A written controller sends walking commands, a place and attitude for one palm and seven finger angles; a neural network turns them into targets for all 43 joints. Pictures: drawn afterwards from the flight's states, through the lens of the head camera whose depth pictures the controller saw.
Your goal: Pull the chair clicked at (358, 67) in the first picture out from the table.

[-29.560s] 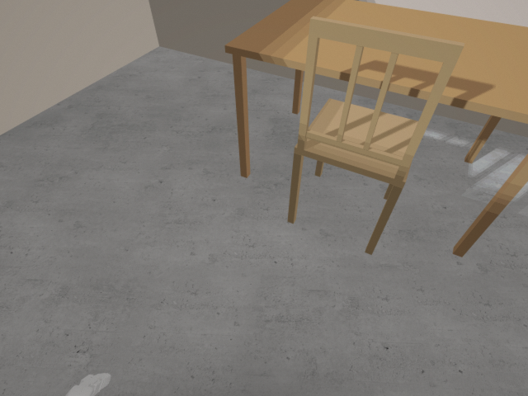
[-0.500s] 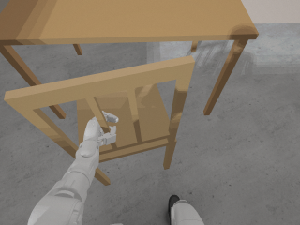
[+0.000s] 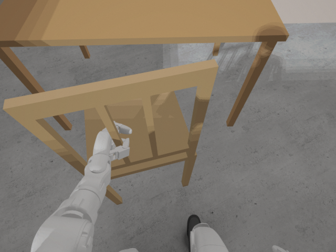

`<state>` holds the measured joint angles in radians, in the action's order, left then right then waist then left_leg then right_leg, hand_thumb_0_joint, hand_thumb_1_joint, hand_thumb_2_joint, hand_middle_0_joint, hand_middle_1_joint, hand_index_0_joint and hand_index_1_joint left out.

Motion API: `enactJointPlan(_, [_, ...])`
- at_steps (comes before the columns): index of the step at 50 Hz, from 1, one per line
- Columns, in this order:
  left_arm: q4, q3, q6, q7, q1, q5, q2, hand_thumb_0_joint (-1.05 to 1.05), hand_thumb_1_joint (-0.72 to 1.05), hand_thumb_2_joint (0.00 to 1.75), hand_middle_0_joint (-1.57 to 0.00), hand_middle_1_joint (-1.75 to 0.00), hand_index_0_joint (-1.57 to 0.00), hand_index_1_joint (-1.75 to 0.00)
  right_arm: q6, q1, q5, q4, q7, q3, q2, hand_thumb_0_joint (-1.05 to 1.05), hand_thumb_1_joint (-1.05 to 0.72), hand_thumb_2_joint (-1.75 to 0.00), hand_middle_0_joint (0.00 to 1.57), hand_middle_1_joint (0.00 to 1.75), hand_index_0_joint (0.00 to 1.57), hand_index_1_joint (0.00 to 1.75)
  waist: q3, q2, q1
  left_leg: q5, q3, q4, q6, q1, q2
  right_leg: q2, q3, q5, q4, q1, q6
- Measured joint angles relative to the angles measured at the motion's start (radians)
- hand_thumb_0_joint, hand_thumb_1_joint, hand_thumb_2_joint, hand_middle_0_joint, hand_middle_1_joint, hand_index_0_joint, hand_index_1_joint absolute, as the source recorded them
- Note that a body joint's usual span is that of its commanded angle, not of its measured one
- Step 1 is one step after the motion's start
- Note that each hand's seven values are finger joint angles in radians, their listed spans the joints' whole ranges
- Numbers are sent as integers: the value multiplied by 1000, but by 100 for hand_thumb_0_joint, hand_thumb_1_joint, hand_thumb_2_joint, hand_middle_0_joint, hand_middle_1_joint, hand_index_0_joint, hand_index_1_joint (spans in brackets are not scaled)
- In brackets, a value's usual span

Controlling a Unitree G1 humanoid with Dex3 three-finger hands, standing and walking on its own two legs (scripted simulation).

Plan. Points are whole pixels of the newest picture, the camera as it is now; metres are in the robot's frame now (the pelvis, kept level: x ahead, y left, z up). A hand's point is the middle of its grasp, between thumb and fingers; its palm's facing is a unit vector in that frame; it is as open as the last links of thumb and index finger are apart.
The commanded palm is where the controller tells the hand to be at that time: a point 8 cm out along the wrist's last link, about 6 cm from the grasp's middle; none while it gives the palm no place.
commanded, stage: step backward, pulling the chair out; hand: left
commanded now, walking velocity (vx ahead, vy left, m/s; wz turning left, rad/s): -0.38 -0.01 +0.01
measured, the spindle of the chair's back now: (117, 138) +0.40 +0.14 -0.04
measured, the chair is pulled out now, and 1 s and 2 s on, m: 0.27 0.30 0.30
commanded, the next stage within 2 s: stop walking, hand still on the chair in 0.18 s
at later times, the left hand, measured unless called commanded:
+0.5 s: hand (126, 150) +0.37 +0.12 -0.06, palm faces +0.03 -0.98 -0.21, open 5.3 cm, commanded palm +0.35 +0.17 -0.03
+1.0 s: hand (123, 155) +0.35 +0.12 -0.05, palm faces -0.03 -0.98 -0.17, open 5.2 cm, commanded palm +0.34 +0.18 -0.03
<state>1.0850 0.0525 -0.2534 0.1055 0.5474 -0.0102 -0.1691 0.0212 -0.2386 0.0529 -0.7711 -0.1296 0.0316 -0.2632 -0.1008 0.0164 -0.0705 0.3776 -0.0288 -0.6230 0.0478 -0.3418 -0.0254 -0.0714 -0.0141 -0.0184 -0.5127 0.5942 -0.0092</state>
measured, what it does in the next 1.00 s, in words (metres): shifts its weight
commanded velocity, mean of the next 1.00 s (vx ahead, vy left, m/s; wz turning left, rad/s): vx -0.10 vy -0.03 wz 0.01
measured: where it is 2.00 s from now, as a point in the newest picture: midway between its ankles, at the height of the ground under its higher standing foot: outside the picture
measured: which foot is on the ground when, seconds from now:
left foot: down 0.00-1.00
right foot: down 0.00-1.00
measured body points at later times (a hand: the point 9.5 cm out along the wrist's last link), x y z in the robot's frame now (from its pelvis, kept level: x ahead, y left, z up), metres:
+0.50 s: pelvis +0.02 -0.01 +0.00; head +0.10 -0.03 +0.44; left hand +0.36 +0.17 -0.04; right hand +0.10 -0.27 -0.14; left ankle -0.04 +0.15 -0.72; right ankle +0.14 -0.13 -0.72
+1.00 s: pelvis +0.06 +0.01 +0.01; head +0.11 +0.01 +0.46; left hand +0.35 +0.17 -0.04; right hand +0.19 -0.24 -0.10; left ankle -0.04 +0.15 -0.72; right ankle +0.14 -0.13 -0.72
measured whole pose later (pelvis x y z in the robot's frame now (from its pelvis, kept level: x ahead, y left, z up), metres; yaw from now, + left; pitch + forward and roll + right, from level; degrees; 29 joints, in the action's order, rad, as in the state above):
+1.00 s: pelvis +0.06 +0.01 +0.01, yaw +0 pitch +0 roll +0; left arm 0.66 -0.05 -0.09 0.12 0.16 0.00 -0.11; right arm -0.05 -0.18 0.03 -0.64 -0.11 0.00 -0.21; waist -0.10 0.00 -0.04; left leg 0.42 -0.03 -0.49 0.04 -0.07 -0.05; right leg -0.05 -0.03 -0.12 -0.51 0.38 -0.02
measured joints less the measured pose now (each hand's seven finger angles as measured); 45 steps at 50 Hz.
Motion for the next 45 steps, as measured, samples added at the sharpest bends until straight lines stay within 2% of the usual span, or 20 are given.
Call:
enactJointPlan(7, [-5,-21,7,-4,-11,4,2,1,69,79,-32,-124,-49,-145,-8,-27,-1,13,-7,-5,11,1,-90,-90,20,30,20,30,9,17,0,3,-11,5,-10,17,11,-8,14,-4,-7,-7,-11])
enactJointPlan(15, [-17,-24,5,-16,-42,-2,6,1,68,81,-33,-123,-49,-145,-8,-49,-8,4,-1,-8,48,1,-90,-90,20,30,20,30,19,-3,14,40,1,-31,4,27,-4,1,1,-63,-82,0,3])
enactJointPlan(21, [-168,2,58,0,-131,-14,5,2,67,83,-34,-123,-49,-145,-29,-21,-14,50,6,-9,53,1,-90,-90,20,30,20,30,-8,-19,-2,37,7,-13,14,52,-18,13,-10,-71,-79,-19,15])
enactJointPlan(34, [-323,-24,128,24,-279,-11,40,4,70,80,-30,-124,-49,-145,-50,31,-9,107,-1,-5,15,1,-90,-90,20,30,20,30,-8,-20,13,24,12,88,19,175,-37,30,-27,-88,-25,-126,17])
enactJointPlan(45, [-393,-81,160,21,-362,3,55,4,71,77,-26,-125,-49,-145,-66,64,-19,130,10,-19,39,1,-90,-90,20,30,20,30,4,-18,25,35,8,126,5,250,-35,28,-27,-104,1,-196,-1])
